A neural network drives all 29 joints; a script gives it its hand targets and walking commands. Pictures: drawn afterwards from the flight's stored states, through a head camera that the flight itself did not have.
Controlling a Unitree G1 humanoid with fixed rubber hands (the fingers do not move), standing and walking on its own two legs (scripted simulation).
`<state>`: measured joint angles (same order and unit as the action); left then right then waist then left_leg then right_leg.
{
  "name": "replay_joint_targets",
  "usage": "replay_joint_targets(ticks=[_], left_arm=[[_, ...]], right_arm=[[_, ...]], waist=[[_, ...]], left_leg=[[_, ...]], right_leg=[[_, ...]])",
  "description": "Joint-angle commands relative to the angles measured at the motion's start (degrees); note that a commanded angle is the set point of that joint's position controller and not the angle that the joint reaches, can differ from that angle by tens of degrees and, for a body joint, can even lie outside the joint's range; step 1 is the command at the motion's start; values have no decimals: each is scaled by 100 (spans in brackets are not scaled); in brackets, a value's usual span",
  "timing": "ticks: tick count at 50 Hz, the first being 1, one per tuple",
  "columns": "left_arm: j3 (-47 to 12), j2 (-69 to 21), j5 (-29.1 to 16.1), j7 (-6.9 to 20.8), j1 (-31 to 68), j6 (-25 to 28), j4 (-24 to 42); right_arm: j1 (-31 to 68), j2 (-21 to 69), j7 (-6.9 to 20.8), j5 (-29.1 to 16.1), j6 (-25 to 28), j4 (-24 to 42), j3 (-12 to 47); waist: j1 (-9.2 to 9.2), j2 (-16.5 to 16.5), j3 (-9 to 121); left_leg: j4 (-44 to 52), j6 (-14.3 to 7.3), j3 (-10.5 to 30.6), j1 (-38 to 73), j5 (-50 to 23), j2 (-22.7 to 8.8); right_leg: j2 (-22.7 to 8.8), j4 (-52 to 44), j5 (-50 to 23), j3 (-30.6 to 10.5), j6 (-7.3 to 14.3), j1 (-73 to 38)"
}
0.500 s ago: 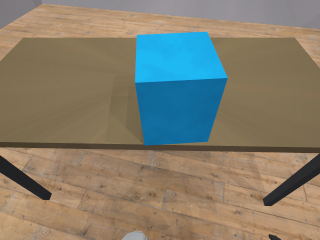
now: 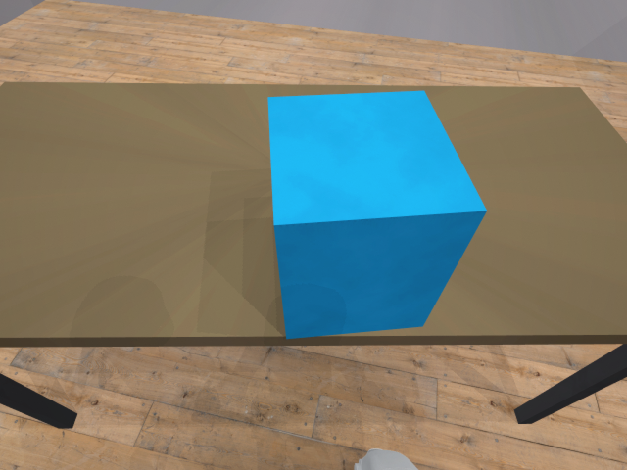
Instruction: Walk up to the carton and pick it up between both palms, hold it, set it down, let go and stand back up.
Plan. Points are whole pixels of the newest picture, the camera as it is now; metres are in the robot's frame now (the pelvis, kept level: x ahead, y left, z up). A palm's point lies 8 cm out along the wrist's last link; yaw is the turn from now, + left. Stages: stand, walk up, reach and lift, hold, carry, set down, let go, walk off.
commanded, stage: walk up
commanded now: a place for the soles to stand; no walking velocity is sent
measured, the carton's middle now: (351, 221) +0.41 -0.04 +0.09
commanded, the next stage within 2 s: none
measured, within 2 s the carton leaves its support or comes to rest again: neither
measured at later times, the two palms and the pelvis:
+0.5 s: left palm (126, 463) +0.15 +0.26 -0.10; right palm out of the picture +0.14 -0.30 -0.10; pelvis +0.02 -0.02 +0.02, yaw +1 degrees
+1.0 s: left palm out of the picture +0.07 +0.27 -0.09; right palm out of the picture +0.07 -0.30 -0.10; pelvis +0.00 -0.02 +0.03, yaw +0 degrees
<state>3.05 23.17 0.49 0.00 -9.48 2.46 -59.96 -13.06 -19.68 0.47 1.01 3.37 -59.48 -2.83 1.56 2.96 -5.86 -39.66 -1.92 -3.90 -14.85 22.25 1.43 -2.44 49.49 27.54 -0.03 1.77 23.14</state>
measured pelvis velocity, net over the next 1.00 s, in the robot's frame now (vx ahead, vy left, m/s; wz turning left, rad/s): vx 0.00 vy -0.02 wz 0.01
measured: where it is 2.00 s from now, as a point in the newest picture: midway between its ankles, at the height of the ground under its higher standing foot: outside the picture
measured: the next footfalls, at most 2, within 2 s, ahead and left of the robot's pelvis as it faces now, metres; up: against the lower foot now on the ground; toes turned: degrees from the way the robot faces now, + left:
right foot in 0.02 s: +0.09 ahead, -0.12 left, +0.00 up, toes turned -1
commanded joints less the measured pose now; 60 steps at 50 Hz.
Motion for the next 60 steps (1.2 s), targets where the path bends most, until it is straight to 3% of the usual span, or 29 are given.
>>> replay_joint_targets(ticks=[1, 3, 4, 5, 6, 7, 8, 9, 11, 13, 15, 16, 20, 21, 26, 30, 34, 35, 37, 38, 43, 46, 47, 48, 52, 54, 55, 57, 60], left_arm=[[174, 797, -44, -118, -324, 159, 187], [196, 1257, 62, -170, -173, 199, 259], [200, 1430, 0, -163, 206, 161, 406], [187, 1470, -6, -147, 608, 92, 488], [130, 1285, -36, -137, 849, 31, 462], [85, 1154, -95, -122, 885, 3, 526], [59, 1112, -80, -112, 786, -21, 456], [104, 1085, -112, -128, 856, -3, 395], [88, 1152, -20, -133, 831, -16, 277], [56, 1108, -90, -146, 881, -14, 192], [53, 1007, -118, -137, 1124, -54, 79], [63, 1047, -115, -144, 1131, -74, 148], [45, 937, -105, -123, 1267, -82, 18], [38, 882, -81, -102, 1277, -72, 1], [19, 877, -39, -67, 1507, -80, -67], [-37, 799, -21, -16, 1443, -51, -190], [-52, 783, -10, 5, 1246, -53, -316], [-28, 810, -5, 2, 1307, -16, -324], [-15, 927, 21, 0, 1343, 22, -321], [9, 902, 22, -2, 1270, 16, -249], [32, 914, 3, 3, 1315, 4, -282], [1, 915, 6, -8, 1153, 15, -355], [-24, 825, -20, 0, 1076, -7, -395], [37, 843, 5, 12, 1093, -22, -362], [9, 926, 5, 2, 1212, -25, -337], [3, 966, 6, 21, 1201, -11, -358], [26, 876, 1, 5, 1206, -12, -310], [14, 872, -24, 37, 953, -13, -346], [-43, 738, -6, 27, 1185, -58, -325]], right_arm=[[747, -1495, -158, -170, 23, 570, -167], [511, -1218, -182, -269, -30, 597, -143], [473, -1097, -215, -307, -93, 471, -62], [290, -1252, -214, -289, -112, 427, -146], [223, -1276, -232, -216, -114, 170, -136], [244, -1357, -212, -162, -32, 149, -108], [490, -1335, -190, -185, -3, 200, -103], [623, -1323, -183, -143, -13, 201, -91], [604, -1423, -197, -199, -3, 46, -91], [702, -1520, -216, -188, -16, 9, -80], [985, -1391, -243, -184, -42, -170, -67], [914, -1269, -247, -182, -71, -130, -76], [1239, -1400, -177, -87, -78, -275, -52], [1383, -1224, -181, -148, -85, -244, -58], [1594, -1219, -113, -115, -109, -349, -28], [1714, -1207, -81, -47, -85, -345, 15], [1499, -1252, -82, -93, -84, -310, -14], [1516, -1211, -85, -65, -100, -318, -29], [1421, -1212, -73, -85, -153, -338, -30], [1366, -1284, -54, -51, -158, -288, 6], [1243, -1179, -63, -64, -161, -260, -28], [1082, -1144, -49, -102, -152, -373, 24], [1219, -1167, -51, -41, -151, -393, -5], [1173, -1166, -35, -56, -157, -337, -28], [1110, -1133, -50, 8, -173, -372, -34], [949, -1021, -45, -64, -165, -397, -11], [890, -1027, -31, -53, -149, -469, 11], [907, -989, -58, -67, -146, -407, -11], [867, -1222, -34, -43, -119, -454, -32]], waist=[[-464, -1224, 674], [-269, 62, 1099], [-183, 408, 1011], [16, 401, 968], [65, 563, 899], [41, -24, 1141], [-12, 112, 1292], [-95, -172, 1255], [-66, 503, 1422], [-92, 24, 1565], [-106, -49, 1248], [-111, 224, 1368], [-168, -617, 1093], [-186, -294, 1236], [-123, -110, 1020], [-189, -644, 937], [-155, 26, 1069], [-102, -478, 1017], [-126, -90, 1026], [-69, -294, 888], [-132, 100, 655], [-118, -36, 810], [-255, -337, 717], [-147, -72, 687], [-166, -395, 560], [-197, 105, 399], [-138, -317, 589], [-293, -121, 393], [-157, -90, 585]], left_leg=[[376, -552, 945, 41, -4053, -1337], [-303, 85, 494, -806, -3040, -768], [-447, 158, 397, -552, -1819, -443], [-335, 109, 542, 106, -845, -431], [-62, 58, 714, 455, -1071, -496], [515, 50, 760, 556, -1558, -589], [713, -51, 770, 714, -2226, -822], [736, -143, 732, 476, -2616, -816], [631, -117, 770, 733, -3161, -1005], [714, -120, 817, 849, -3824, -986], [900, -55, 705, 637, -3430, -951], [976, -15, 621, 735, -3314, -899], [1489, 63, 608, 659, -2916, -817], [1506, 6, 638, 821, -2684, -877], [1984, 96, 681, 878, -1916, -893], [2379, 114, 683, 937, -1784, -954], [2395, 143, 589, 1072, -1727, -930], [2345, 170, 505, 1130, -1767, -916], [2399, 161, 571, 1129, -1368, -857], [2427, 144, 574, 1088, -1545, -913], [2542, 164, 565, 814, -1107, -872], [2567, 151, 657, 907, -1243, -909], [2518, 104, 617, 710, -1176, -860], [2555, 122, 634, 744, -900, -844], [2506, 96, 595, 654, -735, -841], [2506, 114, 673, 556, -924, -853], [2566, 139, 645, 545, -995, -826], [2544, 127, 734, 460, -714, -840], [2774, 74, 863, 538, -753, -879]], right_leg=[[34, -2116, -2021, 82, 118, -1020], [-753, -2029, -4275, -1028, 348, -2112], [-1399, -2096, -3715, -1695, 859, -1385], [-1588, -2144, -3254, -1793, 1152, -831], [-1487, -1930, -3468, -1586, 1002, -634], [-1195, -1748, -3721, -1193, 671, -760], [-801, -1571, -3804, -641, 279, -959], [-677, -1417, -3785, -423, 237, -1172], [-545, -1507, -4135, -345, 163, -1385], [-617, -1500, -4558, -388, 130, -1636], [-566, -1665, -4432, -331, 83, -1603], [-637, -1653, -4319, -309, 161, -1628], [-601, -2058, -3723, -253, 107, -1646], [-611, -2213, -3561, -306, 79, -1661], [-666, -2749, -2967, -480, 33, -1673], [-590, -3140, -2646, -506, -25, -1640], [-513, -3208, -2686, -356, -125, -1800], [-627, -3260, -2620, -454, -22, -1673], [-720, -3378, -2481, -614, 0, -1624], [-624, -3364, -2627, -592, -54, -1566], [-611, -3510, -1675, -546, -95, -1478], [-582, -3474, -1704, -524, -140, -1554], [-590, -3600, -1631, -495, -126, -1596], [-520, -3583, -1358, -525, -141, -1473], [-632, -3673, -916, -633, -107, -1268], [-646, -3833, -1063, -570, -193, -1425], [-629, -3646, -1169, -634, -112, -1541], [-664, -3705, -1085, -634, -138, -1384], [-502, -3530, -1181, -548, -77, -1488]])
